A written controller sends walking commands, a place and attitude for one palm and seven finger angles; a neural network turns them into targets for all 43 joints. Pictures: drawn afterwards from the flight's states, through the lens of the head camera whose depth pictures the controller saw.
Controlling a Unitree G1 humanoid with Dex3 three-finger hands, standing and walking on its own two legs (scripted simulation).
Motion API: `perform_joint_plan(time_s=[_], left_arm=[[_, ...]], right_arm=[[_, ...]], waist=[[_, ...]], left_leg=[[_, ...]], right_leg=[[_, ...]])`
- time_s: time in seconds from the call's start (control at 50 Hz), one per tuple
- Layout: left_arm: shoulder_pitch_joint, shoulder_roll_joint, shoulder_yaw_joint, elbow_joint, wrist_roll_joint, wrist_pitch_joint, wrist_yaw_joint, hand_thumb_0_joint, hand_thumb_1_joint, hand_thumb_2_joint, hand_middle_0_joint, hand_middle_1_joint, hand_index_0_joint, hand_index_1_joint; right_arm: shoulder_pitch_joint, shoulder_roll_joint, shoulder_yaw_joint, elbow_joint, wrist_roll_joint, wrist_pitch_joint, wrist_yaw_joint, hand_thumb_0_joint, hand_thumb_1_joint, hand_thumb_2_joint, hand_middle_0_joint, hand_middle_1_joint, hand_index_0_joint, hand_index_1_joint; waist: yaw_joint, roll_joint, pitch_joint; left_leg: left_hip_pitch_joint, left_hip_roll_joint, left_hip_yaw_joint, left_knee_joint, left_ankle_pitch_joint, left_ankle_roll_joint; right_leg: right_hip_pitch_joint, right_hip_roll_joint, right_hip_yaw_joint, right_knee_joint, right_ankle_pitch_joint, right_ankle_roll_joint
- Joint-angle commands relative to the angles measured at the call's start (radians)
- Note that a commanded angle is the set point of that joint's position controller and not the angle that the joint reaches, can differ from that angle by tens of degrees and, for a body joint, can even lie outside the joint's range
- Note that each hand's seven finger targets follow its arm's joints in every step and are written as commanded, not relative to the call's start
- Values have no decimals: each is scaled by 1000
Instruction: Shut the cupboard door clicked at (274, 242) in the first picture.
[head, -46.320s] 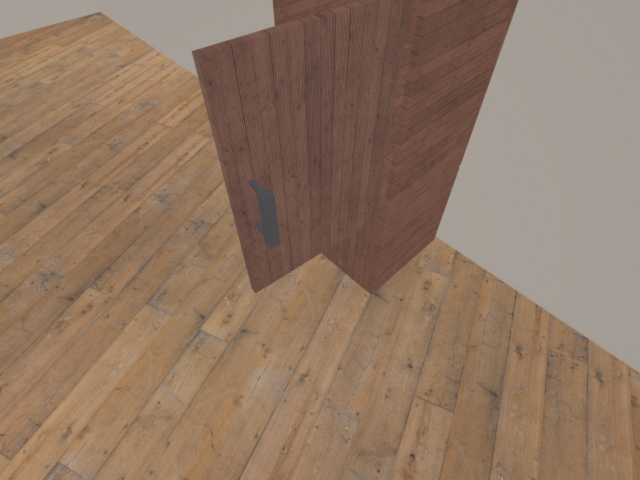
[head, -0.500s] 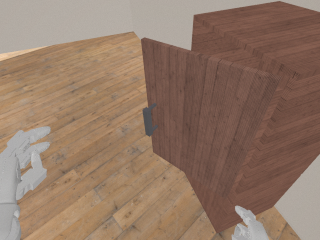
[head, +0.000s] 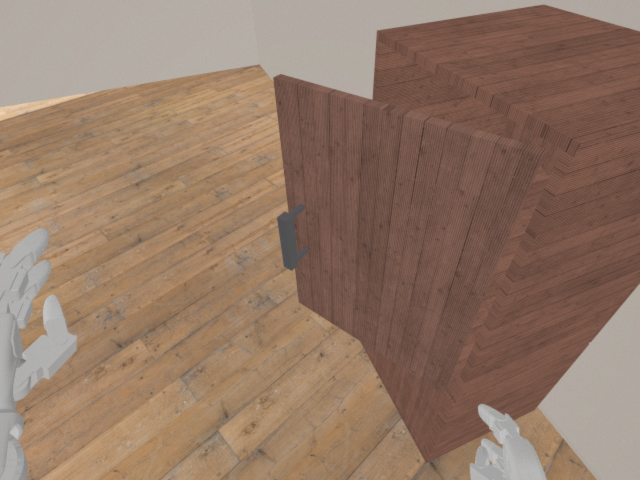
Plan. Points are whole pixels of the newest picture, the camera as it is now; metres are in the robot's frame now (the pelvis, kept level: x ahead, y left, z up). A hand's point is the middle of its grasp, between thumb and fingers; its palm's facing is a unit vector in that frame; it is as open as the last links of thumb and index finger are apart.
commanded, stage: step back with the hand held close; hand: left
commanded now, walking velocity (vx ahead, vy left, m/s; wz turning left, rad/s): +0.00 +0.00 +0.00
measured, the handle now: (295, 236) +0.59 +0.13 -0.07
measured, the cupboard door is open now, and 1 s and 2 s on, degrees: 30 30 30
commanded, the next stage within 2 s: stop stepping back and stand still in 1.96 s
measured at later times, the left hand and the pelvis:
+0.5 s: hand (57, 350) +0.18 +0.28 +0.15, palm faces +0.37 -0.78 -0.50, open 7.4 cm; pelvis -0.03 +0.02 -0.01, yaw -1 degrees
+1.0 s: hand (11, 401) +0.13 +0.29 +0.16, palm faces +0.45 -0.77 -0.45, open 7.4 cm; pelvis -0.08 +0.02 -0.03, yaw -1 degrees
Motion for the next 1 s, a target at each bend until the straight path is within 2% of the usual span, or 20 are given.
perform_joint_plan(time_s=[0.0, 0.02, 0.04, 0.06, 0.1, 0.18, 0.22, 0.28, 0.44, 0.46, 0.48, 0.56, 0.7, 0.76, 0.78, 0.82, 0.86, 0.88, 0.96, 0.98], left_arm=[[-90, 180, 113, -189, -8, -56, 10, 0, 900, 900, -200, -300, -200, -300], [-197, 283, 219, -256, 0, -105, 21, 0, 900, 900, -200, -300, -200, -300], [-95, 224, 178, -168, -3, -118, 17, 0, 900, 900, -200, -300, -200, -300], [-77, 225, 181, -171, -2, -130, 15, 0, 900, 900, -200, -300, -200, -300], [-41, 195, 145, -177, 1, -147, 13, 0, 900, 900, -200, -300, -200, -300], [2, 232, 176, -224, 0, -156, 25, 0, 900, 900, -200, -300, -200, -300], [26, 246, 192, -237, -2, -152, 27, 0, 900, 900, -200, -300, -200, -300], [56, 257, 209, -233, -6, -142, 31, 0, 900, 900, -200, -300, -200, -300], [68, 255, 213, -262, 5, -158, 42, 0, 900, 900, -200, -300, -200, -300], [68, 276, 234, -261, 8, -161, 43, 0, 900, 900, -200, -300, -200, -300], [64, 253, 212, -267, 10, -163, 43, 0, 900, 900, -200, -300, -200, -300], [26, 270, 237, -295, 27, -183, 48, 0, 900, 900, -200, -300, -200, -300], [-35, 231, 215, -285, 47, -204, 50, 0, 900, 900, -200, -300, -200, -300], [-54, 253, 238, -304, 56, -217, 54, 0, 900, 900, -200, -300, -200, -300], [-55, 231, 217, -314, 54, -221, 53, 0, 900, 900, -200, -300, -200, -300], [-61, 233, 222, -327, 57, -230, 55, 0, 900, 900, -200, -300, -200, -300], [-44, 258, 252, -309, 62, -235, 58, 0, 900, 900, -200, -300, -200, -300], [-53, 232, 227, -320, 59, -239, 55, 0, 900, 900, -200, -300, -200, -300], [-34, 256, 264, -292, 66, -251, 58, 0, 900, 900, -200, -300, -200, -300], [-25, 239, 248, -292, 63, -254, 57, 0, 900, 900, -200, -300, -200, -300]], right_arm=[[-134, -106, -39, -162, 3, -49, -10, 0, -900, -900, 200, 300, 200, 300], [-131, -134, -48, -197, 7, -30, -13, 0, -900, -900, 200, 300, 200, 300], [-121, -123, -48, -172, 1, -18, -17, 0, -900, -900, 200, 300, 200, 300], [-121, -125, -52, -172, -2, -7, -15, 0, -900, -900, 200, 300, 200, 300], [-121, -125, -59, -171, -1, 9, -14, 0, -900, -900, 200, 300, 200, 300], [-124, -132, -69, -191, 1, 38, -25, 0, -900, -900, 200, 300, 200, 300], [-124, -131, -72, -208, 3, 56, -31, 0, -900, -900, 200, 300, 200, 300], [-124, -129, -73, -224, 4, 77, -37, 0, -900, -900, 200, 300, 200, 300], [-114, -142, -77, -245, 4, 80, -40, 0, -900, -900, 200, 300, 200, 300], [-120, -146, -78, -243, 1, 76, -41, 0, -900, -900, 200, 300, 200, 300], [-113, -143, -75, -248, 3, 74, -41, 0, -900, -900, 200, 300, 200, 300], [-108, -155, -76, -247, -3, 55, -41, 0, -900, -900, 200, 300, 200, 300], [-79, -155, -76, -239, -8, 27, -37, 0, -900, -900, 200, 300, 200, 300], [-68, -160, -79, -228, -14, 13, -33, 0, -900, -900, 200, 300, 200, 300], [-69, -153, -75, -229, -13, 10, -31, 0, -900, -900, 200, 300, 200, 300], [-71, -156, -75, -226, -15, 4, -29, 0, -900, -900, 200, 300, 200, 300], [-67, -157, -79, -215, -20, -1, -27, 0, -900, -900, 200, 300, 200, 300], [-68, -149, -75, -218, -19, 0, -25, 0, -900, -900, 200, 300, 200, 300], [-66, -153, -83, -208, -21, -3, -20, 0, -900, -900, 200, 300, 200, 300], [-63, -144, -80, -209, -19, -2, -19, 0, -900, -900, 200, 300, 200, 300]], waist=[[4, -24, -25], [-37, -17, -2], [-43, -76, -24], [-41, -91, -34], [-52, -60, -89], [-50, -15, -170], [-48, -31, -193], [-47, -51, -195], [-48, -20, -148], [-44, -19, -146], [-48, -15, -139], [-48, 28, -107], [-59, 13, -64], [-59, 3, -68], [-62, -3, -68], [-63, 24, -60], [-59, 7, -66], [-63, -2, -60], [-61, -19, -66], [-63, -32, -72]], left_leg=[[-56, 67, -49, -97, 174, -37], [-139, 84, -75, -47, 80, -6], [-116, 77, -81, -13, 80, -5], [-118, 74, -83, 10, 106, -9], [-101, 84, -76, 33, 153, -13], [-113, 112, -87, 17, 346, -21], [-122, 125, -91, 17, 437, -22], [-164, 136, -98, 18, 454, -22], [-363, 162, -141, -44, 162, 15], [-389, 164, -146, -54, 118, 20], [-415, 167, -152, -60, 79, 22], [-556, 185, -191, -115, -147, 46], [-707, 200, -215, -123, -389, 69], [-712, 192, -217, -107, -407, 66], [-716, 192, -219, -104, -407, 65], [-738, 199, -225, -107, -423, 68], [-761, 204, -233, -100, -403, 69], [-764, 202, -228, -96, -396, 65], [-804, 195, -226, -66, -423, 65], [-800, 187, -217, -50, -419, 61]], right_leg=[[2, -23, 21, -66, 100, -4], [-51, -83, 140, -107, 116, -9], [-80, -116, 158, -121, 107, -20], [-88, -133, 167, -122, 142, -28], [-90, -152, 171, -83, 210, -35], [-27, -128, 117, 37, 391, -18], [-8, -107, 100, 83, 450, -5], [0, -101, 102, 113, 465, 1], [30, -74, 121, 153, 298, 15], [43, -71, 122, 157, 287, 17], [47, -68, 122, 166, 263, 16], [101, -41, 114, 216, 203, 23], [125, -33, 129, 282, 121, 21], [114, -37, 140, 279, 101, 16], [109, -39, 138, 283, 98, 15], [103, -31, 138, 305, 94, 14], [125, -31, 145, 311, 123, 12], [116, -32, 144, 318, 126, 10], [131, -47, 181, 307, 117, 1], [120, -56, 192, 298, 109, -4]])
